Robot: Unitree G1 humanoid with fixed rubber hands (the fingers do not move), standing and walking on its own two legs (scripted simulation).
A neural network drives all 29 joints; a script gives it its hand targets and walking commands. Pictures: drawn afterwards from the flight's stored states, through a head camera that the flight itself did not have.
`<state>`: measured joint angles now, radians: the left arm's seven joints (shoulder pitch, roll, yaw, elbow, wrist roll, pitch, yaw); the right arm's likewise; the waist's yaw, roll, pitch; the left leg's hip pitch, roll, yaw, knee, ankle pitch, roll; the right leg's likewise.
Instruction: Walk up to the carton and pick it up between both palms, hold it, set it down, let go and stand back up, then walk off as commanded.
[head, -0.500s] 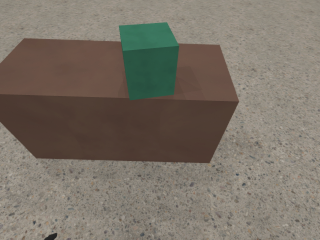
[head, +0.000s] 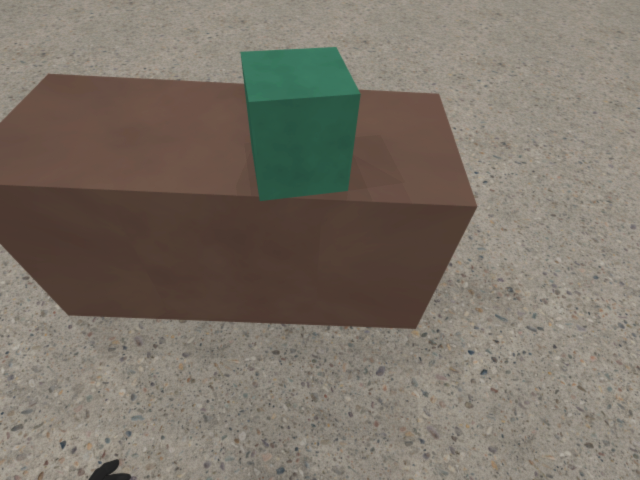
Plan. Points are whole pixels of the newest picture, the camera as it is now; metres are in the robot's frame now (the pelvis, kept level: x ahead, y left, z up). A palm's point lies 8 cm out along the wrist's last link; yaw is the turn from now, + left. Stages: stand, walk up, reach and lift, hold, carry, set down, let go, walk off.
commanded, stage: stand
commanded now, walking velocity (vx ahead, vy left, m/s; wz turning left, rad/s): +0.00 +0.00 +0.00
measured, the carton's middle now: (297, 125) +0.80 +0.06 -0.03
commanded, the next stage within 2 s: none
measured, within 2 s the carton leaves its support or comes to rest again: neither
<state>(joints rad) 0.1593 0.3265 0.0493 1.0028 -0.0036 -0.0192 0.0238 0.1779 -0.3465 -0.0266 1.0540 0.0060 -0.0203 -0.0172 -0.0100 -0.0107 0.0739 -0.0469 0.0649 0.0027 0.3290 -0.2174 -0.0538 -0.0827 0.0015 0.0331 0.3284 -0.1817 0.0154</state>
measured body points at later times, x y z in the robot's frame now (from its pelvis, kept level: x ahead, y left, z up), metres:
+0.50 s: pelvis +0.00 +0.00 +0.00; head +0.02 +0.01 +0.45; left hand +0.08 +0.30 -0.13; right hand +0.06 -0.30 -0.13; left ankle -0.02 +0.15 -0.75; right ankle +0.00 -0.13 -0.75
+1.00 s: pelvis +0.00 +0.00 +0.00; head +0.01 +0.01 +0.45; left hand +0.09 +0.30 -0.13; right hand +0.06 -0.31 -0.13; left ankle -0.02 +0.15 -0.75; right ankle +0.00 -0.13 -0.75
